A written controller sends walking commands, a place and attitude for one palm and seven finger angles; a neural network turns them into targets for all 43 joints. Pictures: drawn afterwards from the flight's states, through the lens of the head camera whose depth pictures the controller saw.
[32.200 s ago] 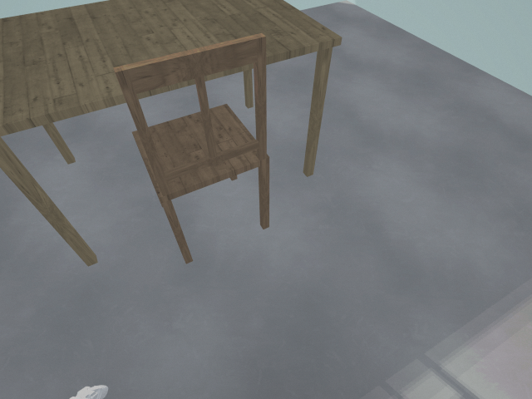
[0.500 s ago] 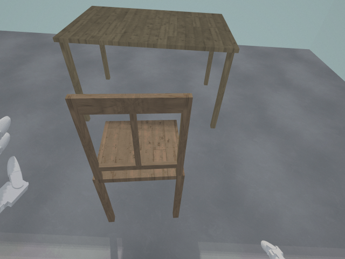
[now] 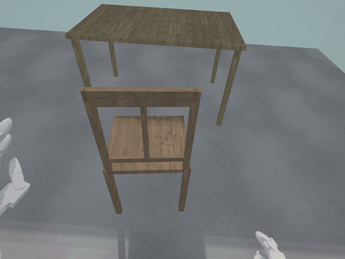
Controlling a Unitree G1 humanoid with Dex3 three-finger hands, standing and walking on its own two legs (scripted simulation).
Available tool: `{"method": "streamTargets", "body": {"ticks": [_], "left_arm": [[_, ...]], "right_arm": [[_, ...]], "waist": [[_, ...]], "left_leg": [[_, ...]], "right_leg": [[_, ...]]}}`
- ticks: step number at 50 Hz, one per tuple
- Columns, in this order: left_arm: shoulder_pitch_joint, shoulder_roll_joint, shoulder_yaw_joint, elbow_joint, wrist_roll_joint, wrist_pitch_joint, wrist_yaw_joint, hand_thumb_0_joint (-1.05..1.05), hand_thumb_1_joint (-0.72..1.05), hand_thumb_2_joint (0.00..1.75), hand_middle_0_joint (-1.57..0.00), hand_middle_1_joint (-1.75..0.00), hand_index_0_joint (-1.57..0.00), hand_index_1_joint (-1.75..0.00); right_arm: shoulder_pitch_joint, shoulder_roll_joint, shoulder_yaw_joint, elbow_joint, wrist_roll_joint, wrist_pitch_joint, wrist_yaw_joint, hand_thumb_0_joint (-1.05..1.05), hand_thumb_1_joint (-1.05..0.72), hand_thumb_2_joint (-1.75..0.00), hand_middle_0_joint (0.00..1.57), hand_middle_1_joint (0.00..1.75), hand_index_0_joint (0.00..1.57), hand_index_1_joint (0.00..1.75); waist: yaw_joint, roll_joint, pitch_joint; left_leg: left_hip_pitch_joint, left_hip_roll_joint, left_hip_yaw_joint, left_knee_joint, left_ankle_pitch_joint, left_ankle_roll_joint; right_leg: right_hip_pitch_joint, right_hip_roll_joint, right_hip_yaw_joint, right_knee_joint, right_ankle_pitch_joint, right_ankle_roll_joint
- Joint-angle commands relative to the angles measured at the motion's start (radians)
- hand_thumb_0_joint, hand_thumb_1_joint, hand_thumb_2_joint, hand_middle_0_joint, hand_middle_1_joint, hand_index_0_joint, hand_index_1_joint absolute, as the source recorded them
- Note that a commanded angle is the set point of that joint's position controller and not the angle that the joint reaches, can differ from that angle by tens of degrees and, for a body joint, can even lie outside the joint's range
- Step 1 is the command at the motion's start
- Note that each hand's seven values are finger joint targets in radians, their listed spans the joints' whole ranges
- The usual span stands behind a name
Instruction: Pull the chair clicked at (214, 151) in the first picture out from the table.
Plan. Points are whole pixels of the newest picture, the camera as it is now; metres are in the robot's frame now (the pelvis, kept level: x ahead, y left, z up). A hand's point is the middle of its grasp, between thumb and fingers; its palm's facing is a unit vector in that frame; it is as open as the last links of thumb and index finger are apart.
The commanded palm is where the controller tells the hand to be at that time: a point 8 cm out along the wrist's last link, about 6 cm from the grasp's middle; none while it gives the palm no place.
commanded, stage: let the arm hang, fingers relaxed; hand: left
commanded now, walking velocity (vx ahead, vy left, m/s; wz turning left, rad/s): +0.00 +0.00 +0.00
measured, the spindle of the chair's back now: (145, 133) +0.59 +0.13 -0.10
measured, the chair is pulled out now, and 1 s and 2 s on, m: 0.65 0.65 0.65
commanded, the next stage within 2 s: look to check the result in 1.16 s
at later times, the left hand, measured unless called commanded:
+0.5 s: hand out of the picture -0.01 +0.17 -0.17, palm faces +0.04 -0.98 -0.21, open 6.9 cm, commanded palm none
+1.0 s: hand out of the picture +0.00 +0.13 -0.17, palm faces +0.04 -0.98 -0.18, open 7.3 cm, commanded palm none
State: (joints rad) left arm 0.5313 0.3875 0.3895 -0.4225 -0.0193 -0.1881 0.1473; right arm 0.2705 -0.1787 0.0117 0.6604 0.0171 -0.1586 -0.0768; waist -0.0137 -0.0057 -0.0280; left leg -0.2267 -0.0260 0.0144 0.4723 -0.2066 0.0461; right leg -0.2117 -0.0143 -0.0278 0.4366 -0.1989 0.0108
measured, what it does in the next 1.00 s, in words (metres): stands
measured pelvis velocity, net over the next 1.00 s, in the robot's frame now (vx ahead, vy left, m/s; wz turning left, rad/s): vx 0.01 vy -0.03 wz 0.03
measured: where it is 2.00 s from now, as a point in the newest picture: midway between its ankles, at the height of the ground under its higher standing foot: outside the picture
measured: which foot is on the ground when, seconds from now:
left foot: down 0.00-1.00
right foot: down 0.00-1.00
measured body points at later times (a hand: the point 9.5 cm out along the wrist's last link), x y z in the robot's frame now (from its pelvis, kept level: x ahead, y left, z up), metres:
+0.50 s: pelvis +0.01 -0.02 +0.00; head +0.03 +0.00 +0.45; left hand -0.01 +0.22 -0.16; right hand +0.01 -0.25 -0.15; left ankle +0.03 +0.09 -0.74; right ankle +0.04 -0.13 -0.74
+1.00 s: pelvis +0.01 -0.03 +0.00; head +0.02 -0.04 +0.45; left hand +0.00 +0.18 -0.16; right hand -0.01 -0.23 -0.17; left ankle +0.03 +0.09 -0.74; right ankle +0.04 -0.13 -0.74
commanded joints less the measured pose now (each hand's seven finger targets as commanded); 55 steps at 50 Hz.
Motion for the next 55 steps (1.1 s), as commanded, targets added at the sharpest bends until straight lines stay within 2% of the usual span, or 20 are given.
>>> {"method": "streamTargets", "body": {"ticks": [1, 2, 3, 4, 5, 6, 8, 9, 12, 14, 15, 18, 19, 22, 26, 31, 36, 50, 54, 55], "left_arm": [[-0.048, 0.205, 0.132, -0.210, -0.003, -0.069, 0.017, 0.00, 0.90, 0.90, -0.20, -0.30, -0.20, -0.30], [-0.045, 0.190, 0.122, -0.200, -0.003, -0.069, 0.017, 0.00, 0.90, 0.90, -0.20, -0.30, -0.20, -0.30], [-0.107, -0.046, -0.262, 0.547, 0.082, 0.114, -0.122, 0.00, 0.90, 0.90, -0.20, -0.30, -0.20, -0.30], [-0.063, -0.122, -0.268, 0.584, 0.061, 0.184, -0.141, 0.00, 0.90, 0.90, -0.20, -0.30, -0.20, -0.30], [-0.088, -0.150, -0.294, 0.610, 0.057, 0.197, -0.139, 0.00, 0.90, 0.90, -0.20, -0.30, -0.20, -0.30], [-0.119, -0.132, -0.303, 0.651, 0.055, 0.202, -0.137, 0.00, 0.90, 0.90, -0.20, -0.30, -0.20, -0.30], [-0.176, -0.102, -0.313, 0.756, 0.055, 0.202, -0.131, 0.00, 0.90, 0.90, -0.20, -0.30, -0.20, -0.30], [-0.196, -0.091, -0.319, 0.816, 0.055, 0.202, -0.128, 0.00, 0.90, 0.90, -0.20, -0.30, -0.20, -0.30], [-0.209, -0.070, -0.344, 1.006, 0.049, 0.206, -0.124, 0.00, 0.90, 0.90, -0.20, -0.30, -0.20, -0.30], [-0.200, -0.061, -0.359, 1.128, 0.042, 0.198, -0.123, 0.00, 0.90, 0.90, -0.20, -0.30, -0.20, -0.30], [-0.199, -0.056, -0.367, 1.175, 0.041, 0.196, -0.123, 0.00, 0.90, 0.90, -0.20, -0.30, -0.20, -0.30], [-0.168, -0.099, -0.356, 1.271, 0.039, 0.190, -0.117, 0.00, 0.90, 0.90, -0.20, -0.30, -0.20, -0.30], [-0.168, -0.096, -0.363, 1.297, 0.037, 0.190, -0.118, 0.00, 0.90, 0.90, -0.20, -0.30, -0.20, -0.30], [-0.169, -0.099, -0.381, 1.357, 0.032, 0.189, -0.119, 0.00, 0.90, 0.90, -0.20, -0.30, -0.20, -0.30], [-0.160, -0.108, -0.396, 1.419, 0.029, 0.190, -0.120, 0.00, 0.90, 0.90, -0.20, -0.30, -0.20, -0.30], [-0.137, -0.117, -0.402, 1.469, 0.025, 0.191, -0.114, 0.00, 0.90, 0.90, -0.20, -0.30, -0.20, -0.30], [-0.128, -0.134, -0.404, 1.488, 0.025, 0.188, -0.110, 0.00, 0.90, 0.90, -0.20, -0.30, -0.20, -0.30], [-0.142, -0.161, -0.392, 1.479, 0.027, 0.187, -0.105, 0.00, 0.90, 0.90, -0.20, -0.30, -0.20, -0.30], [-0.146, -0.163, -0.389, 1.469, 0.026, 0.184, -0.106, 0.00, 0.90, 0.90, -0.20, -0.30, -0.20, -0.30], [-0.143, -0.166, -0.390, 1.470, 0.026, 0.184, -0.105, 0.00, 0.90, 0.90, -0.20, -0.30, -0.20, -0.30]], "right_arm": [[-0.115, -0.126, -0.049, -0.156, -0.001, -0.064, -0.011, 0.00, -0.90, -0.90, 0.20, 0.30, 0.20, 0.30], [-0.112, -0.129, -0.050, -0.158, 0.000, -0.061, -0.009, 0.00, -0.90, -0.90, 0.20, 0.30, 0.20, 0.30], [-0.089, -0.243, -0.087, 0.072, -0.022, -0.030, 0.078, 0.00, -0.90, -0.90, 0.20, 0.30, 0.20, 0.30], [-0.022, -0.130, -0.070, 0.078, -0.017, 0.034, 0.076, 0.00, -0.90, -0.90, 0.20, 0.30, 0.20, 0.30], [0.001, -0.105, -0.058, 0.068, -0.024, 0.056, 0.072, 0.00, -0.90, -0.90, 0.20, 0.30, 0.20, 0.30], [-0.003, -0.121, -0.054, 0.064, -0.029, 0.072, 0.073, 0.00, -0.90, -0.90, 0.20, 0.30, 0.20, 0.30], [-0.013, -0.142, -0.052, 0.064, -0.039, 0.103, 0.074, 0.00, -0.90, -0.90, 0.20, 0.30, 0.20, 0.30], [-0.018, -0.148, -0.051, 0.071, -0.041, 0.115, 0.073, 0.00, -0.90, -0.90, 0.20, 0.30, 0.20, 0.30], [-0.034, -0.146, -0.039, 0.124, -0.041, 0.130, 0.071, 0.00, -0.90, -0.90, 0.20, 0.30, 0.20, 0.30], [-0.027, -0.139, -0.031, 0.169, -0.037, 0.131, 0.067, 0.00, -0.90, -0.90, 0.20, 0.30, 0.20, 0.30], [-0.018, -0.133, -0.030, 0.187, -0.033, 0.134, 0.065, 0.00, -0.90, -0.90, 0.20, 0.30, 0.20, 0.30], [0.030, -0.090, -0.030, 0.240, -0.039, 0.138, 0.056, 0.00, -0.90, -0.90, 0.20, 0.30, 0.20, 0.30], [0.045, -0.080, -0.031, 0.253, -0.037, 0.140, 0.054, 0.00, -0.90, -0.90, 0.20, 0.30, 0.20, 0.30], [0.085, -0.082, -0.033, 0.286, -0.031, 0.150, 0.053, 0.00, -0.90, -0.90, 0.20, 0.30, 0.20, 0.30], [0.135, -0.076, -0.028, 0.330, -0.030, 0.152, 0.050, 0.00, -0.90, -0.90, 0.20, 0.30, 0.20, 0.30], [0.168, -0.065, -0.024, 0.368, -0.029, 0.152, 0.047, 0.00, -0.90, -0.90, 0.20, 0.30, 0.20, 0.30], [0.182, -0.043, -0.019, 0.395, -0.028, 0.151, 0.046, 0.00, -0.90, -0.90, 0.20, 0.30, 0.20, 0.30], [0.184, 0.005, -0.024, 0.402, -0.032, 0.159, 0.043, 0.00, -0.90, -0.90, 0.20, 0.30, 0.20, 0.30], [0.188, 0.001, -0.022, 0.399, -0.032, 0.152, 0.042, 0.00, -0.90, -0.90, 0.20, 0.30, 0.20, 0.30], [0.186, 0.002, -0.024, 0.397, -0.031, 0.154, 0.041, 0.00, -0.90, -0.90, 0.20, 0.30, 0.20, 0.30]], "waist": [[0.005, 0.072, 0.027], [0.003, 0.074, 0.049], [-0.038, 0.037, 0.124], [-0.010, 0.020, -0.007], [-0.006, -0.038, -0.043], [-0.003, -0.085, -0.043], [0.005, -0.152, -0.021], [0.008, -0.153, -0.017], [0.024, 0.003, 0.022], [0.026, 0.070, 0.000], [0.027, 0.068, 0.024], [0.020, 0.194, -0.007], [0.020, 0.190, -0.005], [0.015, 0.073, 0.057], [0.008, 0.020, 0.086], [0.012, 0.027, 0.100], [0.013, -0.018, 0.121], [0.012, 0.016, 0.175], [0.011, 0.011, 0.111], [0.013, 0.017, 0.131]], "left_leg": [[-0.127, 0.140, -0.156, -0.213, -0.249, 0.005], [-0.139, 0.140, -0.157, -0.216, -0.267, 0.005], [-0.180, 0.122, -0.169, -0.017, 0.082, 0.016], [-0.096, 0.117, -0.131, -0.015, 0.184, -0.001], [-0.064, 0.122, -0.147, -0.002, 0.210, 0.005], [-0.081, 0.126, -0.171, -0.013, 0.159, 0.012], [-0.094, 0.108, -0.182, -0.009, 0.155, 0.019], [-0.079, 0.101, -0.182, -0.015, 0.168, 0.019], [-0.078, 0.100, -0.178, -0.074, 0.143, 0.017], [-0.041, 0.098, -0.162, -0.088, 0.131, 0.011], [-0.038, 0.097, -0.164, -0.096, 0.109, 0.012], [-0.019, 0.101, -0.149, -0.113, 0.040, 0.008], [-0.021, 0.101, -0.147, -0.116, 0.026, 0.008], [-0.045, 0.104, -0.150, -0.116, -0.026, 0.011], [-0.039, 0.106, -0.149, -0.122, -0.045, 0.014], [-0.051, 0.108, -0.148, -0.134, -0.060, 0.016], [-0.050, 0.101, -0.135, -0.120, -0.021, 0.015], [-0.069, 0.091, -0.110, -0.112, -0.079, 0.007], [-0.042, 0.094, -0.113, -0.103, -0.022, 0.005], [-0.048, 0.095, -0.112, -0.104, -0.026, 0.006]], "right_leg": [[0.076, -0.065, 0.102, -0.122, -0.081, -0.021], [0.064, -0.062, 0.103, -0.128, -0.096, -0.022], [-0.101, -0.086, 0.038, 0.054, 0.138, -0.040], [-0.059, -0.086, 0.049, 0.029, 0.141, -0.032], [-0.053, -0.084, 0.042, 0.023, 0.112, -0.040], [-0.045, -0.084, 0.045, 0.024, 0.051, -0.047], [-0.019, -0.089, 0.072, 0.022, 0.067, -0.067], [-0.013, -0.092, 0.082, 0.017, 0.079, -0.075], [0.005, -0.076, 0.083, 0.002, 0.041, -0.065], [0.027, -0.075, 0.091, -0.018, 0.044, -0.061], [0.021, -0.071, 0.087, -0.037, 0.044, -0.063], [0.046, -0.077, 0.080, -0.063, 0.021, -0.067], [0.051, -0.075, 0.079, -0.068, 0.021, -0.068], [0.023, -0.083, 0.079, -0.095, -0.013, -0.073], [-0.007, -0.086, 0.075, -0.106, -0.055, -0.078], [-0.009, -0.083, 0.074, -0.100, -0.074, -0.078], [-0.022, -0.088, 0.076, -0.104, -0.072, -0.079], [-0.066, -0.083, 0.092, -0.132, -0.142, -0.085], [-0.028, -0.087, 0.091, -0.113, -0.086, -0.085], [-0.034, -0.083, 0.091, -0.121, -0.086, -0.085]]}}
